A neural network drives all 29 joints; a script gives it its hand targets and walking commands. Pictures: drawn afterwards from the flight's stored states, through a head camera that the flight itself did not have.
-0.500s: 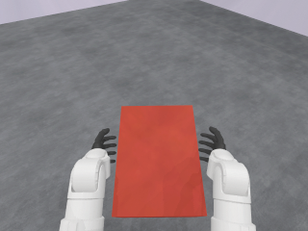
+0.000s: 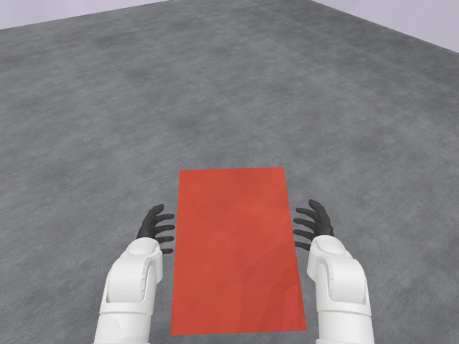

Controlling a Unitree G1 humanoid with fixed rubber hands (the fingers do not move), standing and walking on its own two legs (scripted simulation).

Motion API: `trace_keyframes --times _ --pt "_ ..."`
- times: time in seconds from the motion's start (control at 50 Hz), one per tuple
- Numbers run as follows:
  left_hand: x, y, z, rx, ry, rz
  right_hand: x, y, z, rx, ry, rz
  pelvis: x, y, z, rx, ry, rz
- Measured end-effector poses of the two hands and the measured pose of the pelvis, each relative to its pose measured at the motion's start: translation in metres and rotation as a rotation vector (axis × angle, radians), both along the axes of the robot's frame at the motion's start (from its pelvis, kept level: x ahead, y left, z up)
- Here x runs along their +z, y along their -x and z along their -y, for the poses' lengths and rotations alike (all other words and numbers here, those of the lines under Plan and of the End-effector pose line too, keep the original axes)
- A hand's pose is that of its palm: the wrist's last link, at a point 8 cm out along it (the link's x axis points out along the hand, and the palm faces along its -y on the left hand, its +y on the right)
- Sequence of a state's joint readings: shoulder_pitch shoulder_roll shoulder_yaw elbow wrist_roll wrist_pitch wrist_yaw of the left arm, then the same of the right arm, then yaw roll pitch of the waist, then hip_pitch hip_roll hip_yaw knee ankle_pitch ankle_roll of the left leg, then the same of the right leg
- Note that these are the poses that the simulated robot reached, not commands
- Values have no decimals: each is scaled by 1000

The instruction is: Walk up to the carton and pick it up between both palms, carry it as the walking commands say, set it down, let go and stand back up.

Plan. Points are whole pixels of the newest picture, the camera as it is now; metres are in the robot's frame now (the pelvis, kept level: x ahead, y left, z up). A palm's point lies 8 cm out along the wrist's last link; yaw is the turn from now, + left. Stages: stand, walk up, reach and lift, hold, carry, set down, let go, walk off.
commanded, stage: carry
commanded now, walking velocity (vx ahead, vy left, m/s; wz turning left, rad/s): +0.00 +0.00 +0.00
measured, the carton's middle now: (234, 248) +0.32 -0.01 -0.05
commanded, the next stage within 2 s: none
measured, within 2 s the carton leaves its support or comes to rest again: neither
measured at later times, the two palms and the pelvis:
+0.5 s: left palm (143, 239) +0.29 +0.15 +0.04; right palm (312, 237) +0.29 -0.14 +0.05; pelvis +0.01 +0.02 +0.00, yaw -1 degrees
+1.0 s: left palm (145, 241) +0.29 +0.15 +0.02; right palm (311, 240) +0.29 -0.15 +0.04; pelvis +0.01 +0.02 +0.00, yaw -1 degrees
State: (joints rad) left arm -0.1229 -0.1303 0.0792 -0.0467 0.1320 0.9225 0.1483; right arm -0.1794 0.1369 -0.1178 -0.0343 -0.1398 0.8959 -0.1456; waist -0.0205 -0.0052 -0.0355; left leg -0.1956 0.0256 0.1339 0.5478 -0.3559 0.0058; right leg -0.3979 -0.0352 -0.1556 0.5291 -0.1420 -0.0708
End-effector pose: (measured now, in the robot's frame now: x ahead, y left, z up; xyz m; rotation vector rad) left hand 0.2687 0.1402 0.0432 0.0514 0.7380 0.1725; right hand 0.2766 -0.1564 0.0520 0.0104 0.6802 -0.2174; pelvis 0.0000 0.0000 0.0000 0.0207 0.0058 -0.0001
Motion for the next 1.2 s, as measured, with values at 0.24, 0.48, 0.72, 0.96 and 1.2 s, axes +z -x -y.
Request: trace_keyframes --times 0.24,0.48,0.72,0.96,1.2 --pt "-4 -11 -10 -24 0 3 -3 -8 -9 0 13 3 0 -11 -12 -10 10 6" --pt "-7 -17 -13 -35 6 8 -3 -12 -12 -4 15 8 0 -13 -18 -17 15 8" --pt "-14 -20 -14 -45 3 3 -11 -14 -12 -1 15 1 -1 -14 -19 -23 16 11" --pt "-20 -20 -13 -58 -4 -3 -17 -14 -11 8 24 -5 0 -13 -18 -24 15 11" --pt "-23 -21 -15 -63 -15 -15 -19 -19 -13 32 46 -14 0 -14 -18 -25 15 8"
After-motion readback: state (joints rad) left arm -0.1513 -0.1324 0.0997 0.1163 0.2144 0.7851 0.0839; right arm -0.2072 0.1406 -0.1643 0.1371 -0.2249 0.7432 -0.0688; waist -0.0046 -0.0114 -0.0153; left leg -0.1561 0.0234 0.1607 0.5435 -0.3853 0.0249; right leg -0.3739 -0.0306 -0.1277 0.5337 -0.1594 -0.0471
